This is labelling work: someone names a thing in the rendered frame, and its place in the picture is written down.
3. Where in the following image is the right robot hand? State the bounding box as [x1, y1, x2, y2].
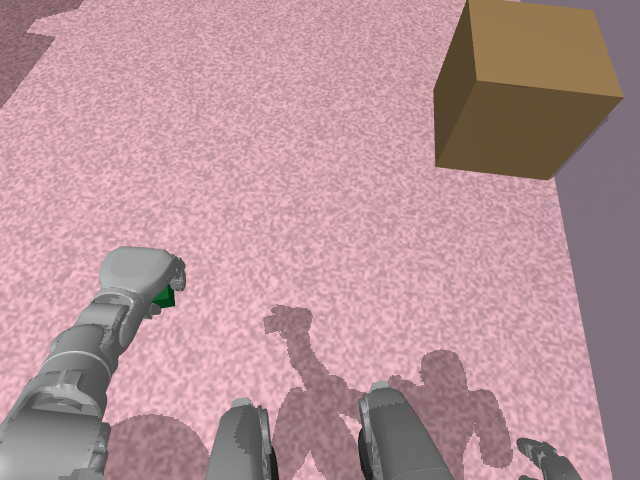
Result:
[516, 438, 582, 480]

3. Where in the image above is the left robot arm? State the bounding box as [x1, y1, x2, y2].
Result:
[0, 288, 146, 480]

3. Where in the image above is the left robot hand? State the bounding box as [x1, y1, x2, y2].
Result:
[99, 246, 186, 319]

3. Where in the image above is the right robot foot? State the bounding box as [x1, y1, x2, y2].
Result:
[358, 428, 374, 480]

